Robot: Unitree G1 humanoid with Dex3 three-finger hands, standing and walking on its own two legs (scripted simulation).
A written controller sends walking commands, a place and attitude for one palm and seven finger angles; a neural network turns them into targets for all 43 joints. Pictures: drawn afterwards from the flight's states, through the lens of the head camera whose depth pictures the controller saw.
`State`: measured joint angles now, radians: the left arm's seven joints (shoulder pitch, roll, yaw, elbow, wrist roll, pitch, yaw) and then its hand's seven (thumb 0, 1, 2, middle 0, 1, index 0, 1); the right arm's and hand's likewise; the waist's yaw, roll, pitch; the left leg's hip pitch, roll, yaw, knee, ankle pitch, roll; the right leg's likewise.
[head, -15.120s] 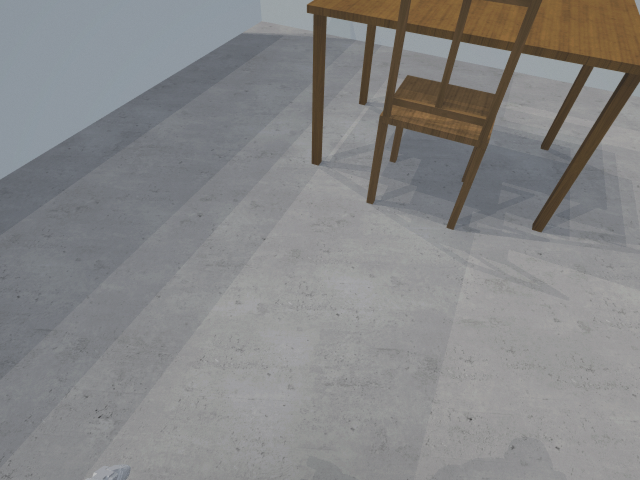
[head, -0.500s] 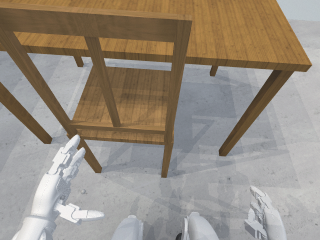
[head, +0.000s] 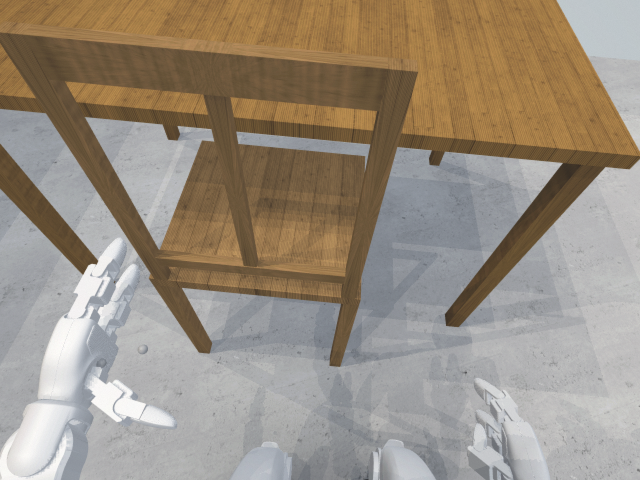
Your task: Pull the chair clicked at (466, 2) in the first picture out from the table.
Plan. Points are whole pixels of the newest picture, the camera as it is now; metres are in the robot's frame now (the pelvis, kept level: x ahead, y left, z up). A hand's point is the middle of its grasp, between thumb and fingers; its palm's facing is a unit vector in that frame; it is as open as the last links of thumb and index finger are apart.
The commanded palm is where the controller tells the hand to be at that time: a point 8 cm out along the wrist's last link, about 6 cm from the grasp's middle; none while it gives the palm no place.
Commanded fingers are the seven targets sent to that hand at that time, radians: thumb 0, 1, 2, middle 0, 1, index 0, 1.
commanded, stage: raise the hand toward the chair's back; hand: left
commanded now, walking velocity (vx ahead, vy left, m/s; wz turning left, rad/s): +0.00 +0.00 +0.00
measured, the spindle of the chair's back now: (238, 199) +0.47 +0.15 +0.03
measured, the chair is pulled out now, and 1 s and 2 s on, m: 0.00 0.00 0.00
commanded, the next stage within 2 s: aim the fingers beside a spindle in 0.46 s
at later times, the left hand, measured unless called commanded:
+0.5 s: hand (160, 362) +0.24 +0.19 +0.04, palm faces -0.04 -1.00 -0.05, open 16.9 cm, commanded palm +0.22 +0.25 +0.05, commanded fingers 0.00 -0.50 0.30 -0.06 -0.08 -0.06 -0.08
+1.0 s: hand (189, 337) +0.27 +0.17 +0.04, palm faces -0.04 -1.00 -0.05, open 16.9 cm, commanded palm +0.24 +0.22 +0.03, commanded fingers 0.00 -0.50 0.30 -0.06 -0.08 -0.06 -0.08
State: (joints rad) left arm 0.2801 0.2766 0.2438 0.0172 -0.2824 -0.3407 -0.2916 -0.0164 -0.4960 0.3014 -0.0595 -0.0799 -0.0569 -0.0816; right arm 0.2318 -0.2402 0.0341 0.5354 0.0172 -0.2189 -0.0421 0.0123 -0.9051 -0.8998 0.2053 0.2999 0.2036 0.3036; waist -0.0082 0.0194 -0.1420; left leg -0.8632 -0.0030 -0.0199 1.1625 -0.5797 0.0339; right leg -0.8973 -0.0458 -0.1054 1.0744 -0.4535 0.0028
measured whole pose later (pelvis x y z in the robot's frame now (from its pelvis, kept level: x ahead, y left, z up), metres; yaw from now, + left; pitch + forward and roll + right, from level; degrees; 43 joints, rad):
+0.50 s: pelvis +0.00 -0.01 +0.00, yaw +0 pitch +16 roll -3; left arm 0.30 0.27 0.22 0.05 -0.28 -0.33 -0.31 -0.02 -0.50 0.30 -0.06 -0.08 -0.06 -0.08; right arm 0.23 -0.25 0.03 0.53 0.02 -0.22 -0.04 0.01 -0.91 -0.90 0.20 0.30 0.20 0.30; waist -0.02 0.03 -0.14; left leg -0.85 0.00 -0.02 1.14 -0.56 0.03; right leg -0.89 -0.04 -0.10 1.06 -0.44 -0.01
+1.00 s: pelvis +0.00 -0.01 +0.00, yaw +0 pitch +18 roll -2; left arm 0.19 0.25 0.19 0.12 -0.25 -0.36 -0.26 -0.02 -0.50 0.30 -0.06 -0.08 -0.06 -0.08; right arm 0.23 -0.25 0.02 0.54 0.01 -0.21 -0.03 0.01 -0.91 -0.90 0.20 0.30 0.20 0.30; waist -0.03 0.03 -0.15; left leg -0.91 0.00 -0.01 1.17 -0.57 0.02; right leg -0.96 -0.04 -0.10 1.11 -0.46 -0.01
